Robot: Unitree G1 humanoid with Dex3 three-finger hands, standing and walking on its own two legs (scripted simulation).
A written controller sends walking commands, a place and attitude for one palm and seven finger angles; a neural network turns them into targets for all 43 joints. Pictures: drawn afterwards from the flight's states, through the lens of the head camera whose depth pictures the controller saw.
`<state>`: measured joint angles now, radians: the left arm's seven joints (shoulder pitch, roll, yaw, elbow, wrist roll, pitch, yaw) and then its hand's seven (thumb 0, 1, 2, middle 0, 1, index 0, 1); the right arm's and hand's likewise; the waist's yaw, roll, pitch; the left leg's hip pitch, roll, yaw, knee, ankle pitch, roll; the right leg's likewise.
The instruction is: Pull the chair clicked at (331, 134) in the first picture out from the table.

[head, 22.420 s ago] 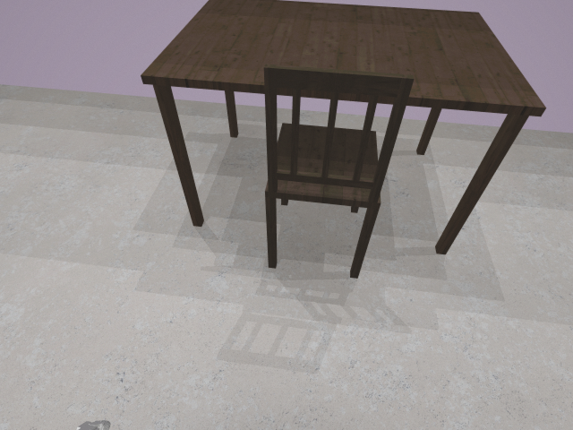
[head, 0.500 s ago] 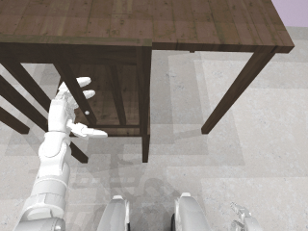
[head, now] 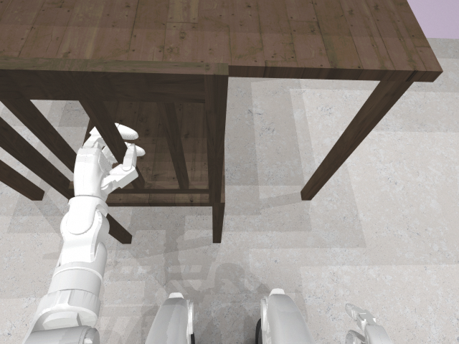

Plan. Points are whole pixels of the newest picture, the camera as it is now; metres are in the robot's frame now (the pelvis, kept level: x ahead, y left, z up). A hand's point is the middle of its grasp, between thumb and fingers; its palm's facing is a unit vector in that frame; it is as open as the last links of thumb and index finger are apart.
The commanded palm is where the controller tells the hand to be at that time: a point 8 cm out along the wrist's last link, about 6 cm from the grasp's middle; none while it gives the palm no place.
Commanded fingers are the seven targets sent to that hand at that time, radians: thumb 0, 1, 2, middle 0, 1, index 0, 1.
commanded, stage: hook a spindle and tug to test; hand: left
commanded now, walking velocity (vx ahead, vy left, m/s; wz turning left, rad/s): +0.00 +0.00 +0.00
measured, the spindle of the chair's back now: (120, 151) +0.43 +0.19 +0.02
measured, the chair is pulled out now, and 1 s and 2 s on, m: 0.00 0.05 0.17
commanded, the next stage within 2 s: step backward, pulling the chair out in 0.54 s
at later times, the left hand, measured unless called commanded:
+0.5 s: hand (130, 185) +0.37 +0.16 +0.02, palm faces +0.01 -1.00 -0.02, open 5.3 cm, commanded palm +0.33 +0.21 +0.02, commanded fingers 0.00 0.90 0.90 -0.50 -1.45 -0.50 -1.45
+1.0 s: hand (134, 188) +0.36 +0.15 +0.04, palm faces +0.05 -0.99 -0.12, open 5.1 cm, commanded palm +0.32 +0.20 +0.04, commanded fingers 0.00 0.90 0.90 -0.50 -1.45 -0.50 -1.45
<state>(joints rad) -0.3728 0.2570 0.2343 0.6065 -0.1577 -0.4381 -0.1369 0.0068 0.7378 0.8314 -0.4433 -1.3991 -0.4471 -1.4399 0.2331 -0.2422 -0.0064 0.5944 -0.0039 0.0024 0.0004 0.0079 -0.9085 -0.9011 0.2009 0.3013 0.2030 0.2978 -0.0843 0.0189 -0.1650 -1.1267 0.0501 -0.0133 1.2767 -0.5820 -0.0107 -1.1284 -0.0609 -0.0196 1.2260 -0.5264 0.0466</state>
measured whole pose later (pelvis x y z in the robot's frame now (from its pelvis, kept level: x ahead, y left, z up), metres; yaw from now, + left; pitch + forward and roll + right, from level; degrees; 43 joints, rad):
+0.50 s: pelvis +0.03 +0.00 +0.01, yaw -1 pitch +25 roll -2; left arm -0.08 0.21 0.19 0.33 -0.18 -0.43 -0.12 0.02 0.77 0.80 -0.39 -1.39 -0.39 -1.45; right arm 0.23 -0.23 -0.02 0.54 -0.01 -0.01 0.02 0.01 -0.91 -0.90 0.20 0.30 0.20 0.30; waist -0.08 0.02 -0.17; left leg -1.06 0.06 0.00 1.24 -0.61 -0.01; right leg -1.07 -0.05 -0.01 1.19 -0.55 0.05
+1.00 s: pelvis +0.03 +0.01 +0.10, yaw -1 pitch +10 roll -2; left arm -0.21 0.19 0.06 0.70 -0.06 -0.16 0.09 0.05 0.75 0.81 -0.31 -1.12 -0.48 -1.45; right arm 0.23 -0.22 0.02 0.57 0.03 0.13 -0.12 0.01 -0.91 -0.90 0.20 0.30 0.20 0.30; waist -0.08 -0.01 -0.02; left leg -0.48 0.05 0.03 0.67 -0.36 0.00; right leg -0.50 -0.06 -0.04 0.64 -0.26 0.04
